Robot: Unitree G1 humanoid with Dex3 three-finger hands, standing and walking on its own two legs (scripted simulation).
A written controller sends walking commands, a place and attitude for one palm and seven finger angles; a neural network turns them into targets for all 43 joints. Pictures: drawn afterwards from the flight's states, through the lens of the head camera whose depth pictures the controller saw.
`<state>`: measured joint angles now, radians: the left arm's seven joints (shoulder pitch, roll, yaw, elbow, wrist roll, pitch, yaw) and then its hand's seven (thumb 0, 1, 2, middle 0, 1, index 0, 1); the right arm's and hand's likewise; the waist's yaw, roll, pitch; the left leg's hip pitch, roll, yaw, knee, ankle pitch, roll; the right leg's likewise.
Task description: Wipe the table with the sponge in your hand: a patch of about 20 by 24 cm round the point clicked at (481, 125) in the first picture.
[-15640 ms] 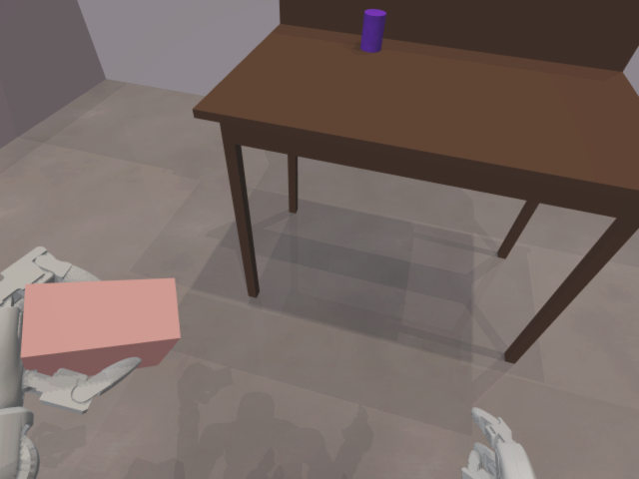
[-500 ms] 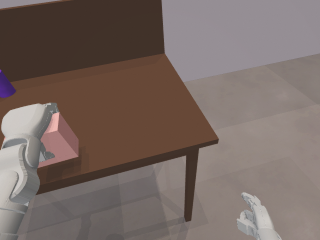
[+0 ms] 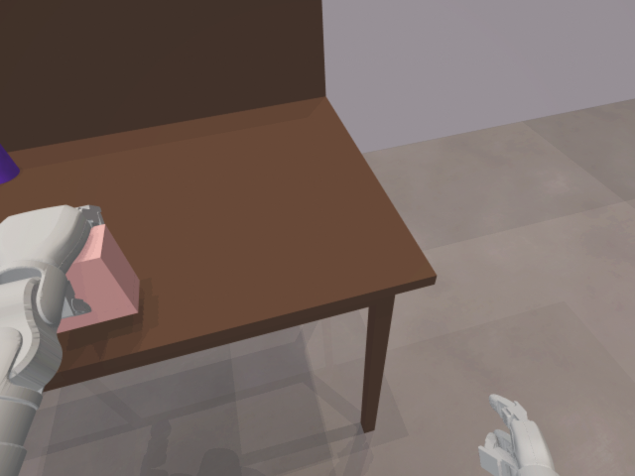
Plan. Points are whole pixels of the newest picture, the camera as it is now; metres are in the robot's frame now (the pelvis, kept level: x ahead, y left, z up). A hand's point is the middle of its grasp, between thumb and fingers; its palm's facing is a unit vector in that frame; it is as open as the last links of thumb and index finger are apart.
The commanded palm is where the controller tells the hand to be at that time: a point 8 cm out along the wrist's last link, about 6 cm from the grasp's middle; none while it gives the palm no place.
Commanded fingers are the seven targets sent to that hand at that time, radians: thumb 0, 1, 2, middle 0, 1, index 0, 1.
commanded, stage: move the sponge above the wiping area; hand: left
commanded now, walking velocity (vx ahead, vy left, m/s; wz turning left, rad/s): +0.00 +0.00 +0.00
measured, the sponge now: (82, 289) +0.27 +0.35 +0.10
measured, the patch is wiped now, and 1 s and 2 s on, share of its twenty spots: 0.00 0.00 0.00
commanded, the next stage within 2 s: lower the sponge onto the table in 0.64 s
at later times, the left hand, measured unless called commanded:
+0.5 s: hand (69, 258) +0.29 +0.36 +0.14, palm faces -0.01 +0.02 -1.00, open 9.9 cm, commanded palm +0.26 +0.36 +0.22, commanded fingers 0.00 0.10 1.30 -1.20 -1.60 -1.20 -1.60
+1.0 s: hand (75, 250) +0.30 +0.35 +0.15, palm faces +0.00 +0.02 -1.00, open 9.9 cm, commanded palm +0.26 +0.35 +0.22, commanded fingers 0.00 0.10 1.30 -1.20 -1.60 -1.20 -1.60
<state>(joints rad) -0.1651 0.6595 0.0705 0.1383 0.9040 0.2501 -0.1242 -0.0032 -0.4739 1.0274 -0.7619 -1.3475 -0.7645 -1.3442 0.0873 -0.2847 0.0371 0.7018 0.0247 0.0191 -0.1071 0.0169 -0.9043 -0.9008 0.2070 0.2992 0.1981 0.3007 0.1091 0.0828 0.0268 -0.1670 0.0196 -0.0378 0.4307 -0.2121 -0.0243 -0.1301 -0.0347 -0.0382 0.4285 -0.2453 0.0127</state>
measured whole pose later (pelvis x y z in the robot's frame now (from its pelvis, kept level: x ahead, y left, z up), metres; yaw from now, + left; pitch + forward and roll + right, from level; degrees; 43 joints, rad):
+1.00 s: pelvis +0.01 +0.00 +0.00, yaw +0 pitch -2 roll +0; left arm -0.18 0.67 0.08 0.11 0.89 0.26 -0.15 0.00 -0.47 1.03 -0.76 -1.35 -0.76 -1.34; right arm 0.08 -0.28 0.05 0.69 0.03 0.03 -0.10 0.02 -0.90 -0.90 0.21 0.30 0.20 0.30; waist 0.11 0.09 0.02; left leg -0.17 0.02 -0.04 0.44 -0.23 -0.02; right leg -0.14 -0.03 -0.04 0.43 -0.26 0.01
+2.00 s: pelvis +0.01 +0.00 +0.00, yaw +0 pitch -2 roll +0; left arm -0.09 0.64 0.09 0.16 0.91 0.18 -0.07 0.00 -0.47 1.03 -0.76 -1.35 -0.76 -1.34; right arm 0.08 -0.28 0.02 0.71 0.02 0.01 -0.12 0.02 -0.90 -0.90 0.21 0.30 0.20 0.30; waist 0.12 0.08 0.02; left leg -0.19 0.02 -0.04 0.46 -0.24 -0.02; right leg -0.14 -0.03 -0.04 0.45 -0.26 0.01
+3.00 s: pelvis +0.00 +0.00 -0.01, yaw +0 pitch +3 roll -1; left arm -0.40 0.70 0.13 0.64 1.00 0.02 -0.02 0.01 -0.48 1.04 -0.77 -1.34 -0.77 -1.34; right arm 0.17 -0.29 -0.01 0.76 0.03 0.04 -0.12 0.01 -0.90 -0.90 0.21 0.30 0.20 0.30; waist 0.07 0.06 -0.02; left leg -0.33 0.03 -0.04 0.53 -0.25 -0.02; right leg -0.29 -0.03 -0.04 0.51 -0.28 0.01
